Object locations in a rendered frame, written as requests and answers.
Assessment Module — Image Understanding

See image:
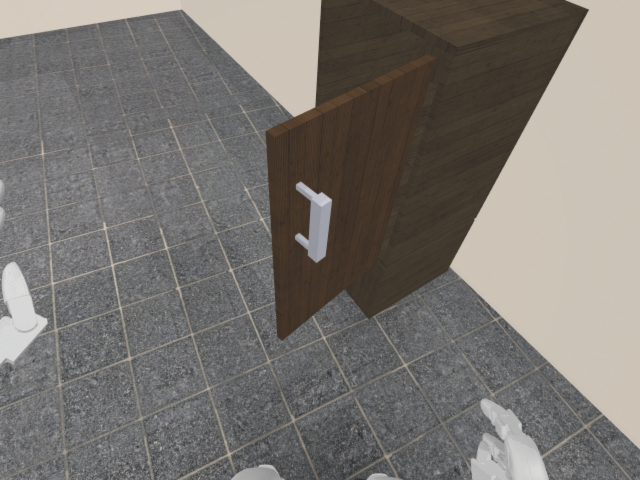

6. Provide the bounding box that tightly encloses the left robot shin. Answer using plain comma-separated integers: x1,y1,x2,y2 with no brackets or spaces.
258,465,280,476

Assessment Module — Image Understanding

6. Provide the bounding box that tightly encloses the handle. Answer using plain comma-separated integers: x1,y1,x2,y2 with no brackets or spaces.
295,182,332,263

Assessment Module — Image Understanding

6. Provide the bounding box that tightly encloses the cupboard door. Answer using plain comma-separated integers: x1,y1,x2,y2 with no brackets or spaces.
266,54,436,341

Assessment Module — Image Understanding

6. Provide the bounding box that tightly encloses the robot right hand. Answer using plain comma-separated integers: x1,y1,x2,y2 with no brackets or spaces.
471,399,549,480

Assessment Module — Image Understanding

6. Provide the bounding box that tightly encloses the robot left hand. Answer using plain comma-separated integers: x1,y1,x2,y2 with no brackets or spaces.
0,180,48,368

